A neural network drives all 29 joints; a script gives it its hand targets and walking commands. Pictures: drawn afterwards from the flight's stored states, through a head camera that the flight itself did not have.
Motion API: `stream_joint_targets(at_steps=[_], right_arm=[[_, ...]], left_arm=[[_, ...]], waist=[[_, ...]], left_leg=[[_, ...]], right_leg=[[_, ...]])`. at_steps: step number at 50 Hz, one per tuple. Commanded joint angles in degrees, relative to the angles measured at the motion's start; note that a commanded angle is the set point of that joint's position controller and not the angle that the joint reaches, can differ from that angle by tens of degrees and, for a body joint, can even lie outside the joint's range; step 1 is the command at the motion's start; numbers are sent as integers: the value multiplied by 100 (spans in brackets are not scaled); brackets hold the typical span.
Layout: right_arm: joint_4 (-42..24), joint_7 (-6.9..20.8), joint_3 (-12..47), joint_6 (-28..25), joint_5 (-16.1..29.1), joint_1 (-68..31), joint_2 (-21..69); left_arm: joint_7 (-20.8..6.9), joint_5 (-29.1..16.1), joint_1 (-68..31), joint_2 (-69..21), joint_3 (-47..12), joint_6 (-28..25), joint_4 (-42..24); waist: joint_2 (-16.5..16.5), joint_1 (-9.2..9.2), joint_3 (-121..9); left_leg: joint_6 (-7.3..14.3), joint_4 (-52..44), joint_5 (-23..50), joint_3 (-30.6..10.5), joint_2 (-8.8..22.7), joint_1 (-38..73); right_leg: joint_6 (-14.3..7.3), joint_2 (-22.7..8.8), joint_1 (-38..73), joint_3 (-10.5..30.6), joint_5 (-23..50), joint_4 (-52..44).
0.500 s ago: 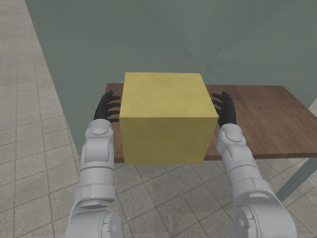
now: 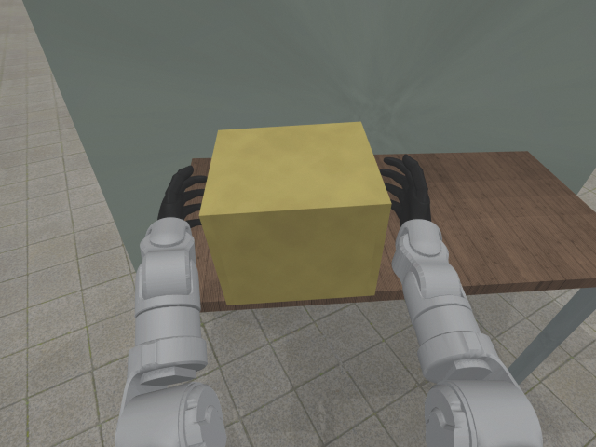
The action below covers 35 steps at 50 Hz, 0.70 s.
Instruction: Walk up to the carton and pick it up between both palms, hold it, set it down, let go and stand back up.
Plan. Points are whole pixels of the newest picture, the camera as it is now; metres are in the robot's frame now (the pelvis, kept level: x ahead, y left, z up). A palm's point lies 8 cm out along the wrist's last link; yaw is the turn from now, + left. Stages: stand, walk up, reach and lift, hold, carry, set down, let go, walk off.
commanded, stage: hold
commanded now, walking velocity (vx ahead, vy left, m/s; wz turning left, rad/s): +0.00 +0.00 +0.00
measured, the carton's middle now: (295, 211) +0.45 +0.00 +0.10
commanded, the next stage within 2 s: none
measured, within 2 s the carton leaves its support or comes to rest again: neither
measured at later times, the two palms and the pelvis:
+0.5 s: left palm (181, 230) +0.35 +0.16 +0.16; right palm (422, 226) +0.35 -0.16 +0.16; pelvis +0.00 +0.01 +0.00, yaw +1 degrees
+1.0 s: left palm (160, 235) +0.33 +0.18 +0.16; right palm (411, 212) +0.34 -0.14 +0.19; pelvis -0.02 +0.00 +0.00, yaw +1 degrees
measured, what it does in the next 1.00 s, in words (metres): stands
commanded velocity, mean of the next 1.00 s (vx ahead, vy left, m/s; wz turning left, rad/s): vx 0.00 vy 0.00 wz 0.00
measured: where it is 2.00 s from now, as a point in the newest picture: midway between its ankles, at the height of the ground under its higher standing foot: outside the picture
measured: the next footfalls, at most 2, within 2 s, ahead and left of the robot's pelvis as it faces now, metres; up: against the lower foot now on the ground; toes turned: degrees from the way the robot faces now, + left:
none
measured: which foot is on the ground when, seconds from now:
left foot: down 0.00-1.00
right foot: down 0.00-1.00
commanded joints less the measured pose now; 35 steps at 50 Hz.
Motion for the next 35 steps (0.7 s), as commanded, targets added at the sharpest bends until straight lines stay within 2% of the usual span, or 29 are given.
stream_joint_targets(at_steps=[1,3,6,8,11,12,13,14,15,16,17,19,20,21,22,24,25,26,27,29,30,31,32,35], right_arm=[[-1142,813,2222,-218,293,-3386,2216],[-1318,760,2390,-191,470,-3089,2048],[-1791,705,2701,-175,767,-3039,1899],[-2175,687,2842,-171,927,-3077,1801],[-2546,718,2985,-180,995,-3001,1695],[-2459,708,2911,-110,928,-2900,1642],[-2483,723,2885,-76,910,-3019,1612],[-2496,726,2916,-47,903,-2897,1622],[-2364,724,2900,15,873,-2775,1597],[-2430,714,2911,32,880,-2695,1588],[-2415,731,2886,57,886,-2734,1552],[-2731,754,3067,37,996,-2883,1639],[-2868,742,3062,38,981,-3133,1575],[-2822,737,3052,55,948,-3068,1630],[-2878,729,3048,65,924,-3251,1703],[-2832,712,2986,71,846,-3302,1805],[-2538,722,2852,125,797,-3334,1822],[-2424,749,2741,146,711,-3405,1842],[-2394,773,2723,149,679,-3423,1908],[-2110,794,2430,153,482,-3439,1894],[-2131,820,2434,143,478,-3533,1989],[-2157,808,2454,137,512,-3546,2091],[-2223,782,2490,132,540,-3671,2093],[-2076,707,2491,137,495,-3628,2141]], left_arm=[[-978,-735,-3597,-2138,-2225,-370,-1076],[-1017,-676,-3283,-2102,-2327,-253,-1425],[-944,-877,-3222,-2284,-2860,-150,-2096],[-861,-978,-3301,-2383,-3243,-96,-2481],[-670,-1138,-3217,-2403,-3568,-112,-2859],[-658,-1061,-3190,-2302,-3448,-67,-2766],[-653,-1034,-3169,-2338,-3364,-9,-2693],[-676,-999,-3096,-2295,-3368,38,-2695],[-694,-978,-3019,-2260,-3296,96,-2665],[-720,-944,-2955,-2214,-3268,133,-2807],[-731,-893,-2959,-2238,-3219,176,-2833],[-703,-971,-2945,-2203,-3263,174,-3040],[-689,-1004,-3060,-2252,-3268,204,-2980],[-668,-982,-2968,-2207,-3191,225,-2893],[-669,-1002,-3148,-2161,-3146,232,-2880],[-695,-915,-3119,-2110,-2982,262,-2735],[-707,-888,-3275,-2024,-2891,284,-2609],[-737,-805,-3346,-1988,-2694,320,-2381],[-759,-795,-3357,-1995,-2626,326,-2430],[-842,-727,-3372,-2017,-2387,379,-2004],[-874,-714,-3535,-2006,-2398,354,-2110],[-895,-721,-3498,-1990,-2346,379,-2001],[-929,-711,-3486,-1989,-2284,393,-1956],[-999,-725,-3555,-1939,-2231,374,-1888]], waist=[[185,-107,-2017],[325,-182,-1866],[694,-319,-2190],[839,-413,-2235],[864,-419,-2316],[761,-438,-2070],[791,-319,-1950],[658,-366,-1941],[675,-382,-1861],[556,-355,-1930],[624,-332,-1968],[557,-239,-2370],[501,-246,-2504],[445,-125,-2468],[322,-148,-2488],[283,-55,-2383],[248,-103,-2134],[174,0,-1907],[118,28,-1889],[185,-17,-1684],[174,49,-1777],[202,38,-1792],[81,58,-1798],[-3,-32,-1957]], left_leg=[[106,-16,924,399,-460,508],[-23,125,1499,365,-434,786],[-295,420,2472,262,-387,1326],[-411,532,2821,136,-322,1478],[-475,624,3022,19,-247,1572],[-428,539,2780,39,-240,1491],[-428,464,2538,55,-227,1368],[-387,438,2411,81,-265,1339],[-380,392,2364,83,-236,1314],[-328,408,2452,82,-247,1328],[-335,370,2399,77,-237,1362],[-297,486,2653,99,-277,1461],[-279,475,2505,70,-268,1439],[-227,433,2284,97,-289,1395],[-165,370,1934,134,-321,1290],[-52,242,1468,192,-335,975],[-18,142,1167,220,-334,821],[63,31,696,296,-354,605],[124,-60,524,314,-334,510],[183,-186,48,379,-359,385],[230,-206,13,359,-362,317],[255,-178,79,447,-394,354],[270,-141,202,440,-417,336],[289,-98,236,458,-444,424]], right_leg=[[398,258,968,-153,1661,-70],[386,335,1024,-222,1981,-94],[285,440,947,-267,2112,-86],[226,482,683,-331,2024,-103],[122,503,516,-315,1867,-156],[130,477,431,-293,1713,-194],[124,456,464,-282,1477,-194],[140,445,520,-297,1548,-194],[143,446,558,-294,1510,-214],[162,469,656,-320,1623,-188],[145,474,631,-321,1497,-205],[179,483,730,-292,1802,-116],[152,466,746,-258,1706,-147],[173,434,725,-257,1622,-137],[189,416,708,-243,1541,-156],[210,360,770,-230,1406,-121],[183,344,697,-222,1175,-165],[197,310,656,-225,824,-202],[200,291,737,-226,752,-198],[211,247,631,-196,411,-248],[222,212,653,-189,370,-248],[258,188,720,-163,565,-212],[287,190,823,-153,811,-203],[326,196,945,-136,955,-202]])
